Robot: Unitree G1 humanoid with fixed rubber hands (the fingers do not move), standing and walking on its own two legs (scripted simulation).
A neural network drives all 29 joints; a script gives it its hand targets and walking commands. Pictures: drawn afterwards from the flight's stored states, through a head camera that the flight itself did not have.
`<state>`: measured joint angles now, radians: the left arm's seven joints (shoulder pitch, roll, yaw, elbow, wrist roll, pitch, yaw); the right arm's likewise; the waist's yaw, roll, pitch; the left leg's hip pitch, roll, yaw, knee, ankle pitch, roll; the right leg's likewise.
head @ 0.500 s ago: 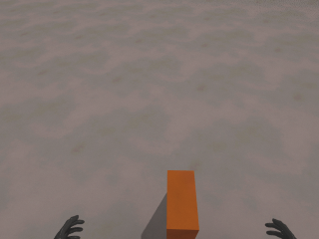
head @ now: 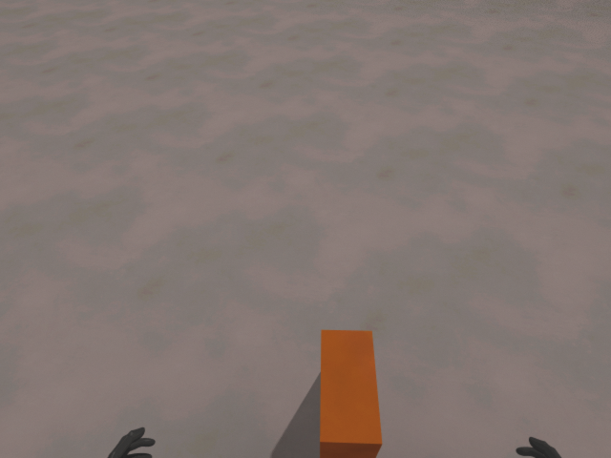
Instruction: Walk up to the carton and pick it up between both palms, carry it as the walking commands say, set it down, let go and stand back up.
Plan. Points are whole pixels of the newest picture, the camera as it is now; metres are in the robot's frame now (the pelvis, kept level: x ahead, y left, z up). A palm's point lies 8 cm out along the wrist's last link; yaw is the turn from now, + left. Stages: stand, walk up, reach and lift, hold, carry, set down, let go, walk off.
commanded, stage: stand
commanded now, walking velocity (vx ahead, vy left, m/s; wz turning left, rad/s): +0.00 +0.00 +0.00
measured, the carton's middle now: (345, 400) +0.42 -0.05 -0.63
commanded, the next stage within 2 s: none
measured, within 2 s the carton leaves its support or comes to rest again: neither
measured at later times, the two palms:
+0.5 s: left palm out of the picture +0.08 +0.30 -0.10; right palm out of the picture +0.08 -0.30 -0.09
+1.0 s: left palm out of the picture +0.07 +0.31 -0.10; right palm out of the picture +0.07 -0.31 -0.10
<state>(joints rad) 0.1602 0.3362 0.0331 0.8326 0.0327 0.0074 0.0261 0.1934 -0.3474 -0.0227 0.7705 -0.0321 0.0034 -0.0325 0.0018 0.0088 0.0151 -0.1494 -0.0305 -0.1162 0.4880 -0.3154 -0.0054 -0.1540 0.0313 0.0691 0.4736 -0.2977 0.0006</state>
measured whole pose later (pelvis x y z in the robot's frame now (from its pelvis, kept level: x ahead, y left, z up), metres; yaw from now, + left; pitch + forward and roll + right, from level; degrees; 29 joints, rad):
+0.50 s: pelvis -0.01 +0.00 +0.00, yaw +0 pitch -2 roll +0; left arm 0.15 0.36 0.02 0.95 0.02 0.00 0.02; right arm 0.18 -0.37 -0.01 0.90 -0.02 -0.01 -0.03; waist 0.00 0.01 0.02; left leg -0.12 -0.03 -0.11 0.42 -0.26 -0.01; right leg -0.13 0.03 0.07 0.42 -0.25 0.00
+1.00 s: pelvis -0.02 +0.00 +0.01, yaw +0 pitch -3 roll +0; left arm 0.13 0.38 0.01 1.02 0.02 0.00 0.01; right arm 0.15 -0.39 0.00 0.98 -0.02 -0.01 -0.02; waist 0.00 0.01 0.03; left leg -0.11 -0.03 -0.11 0.38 -0.23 -0.01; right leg -0.12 0.02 0.08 0.38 -0.21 0.00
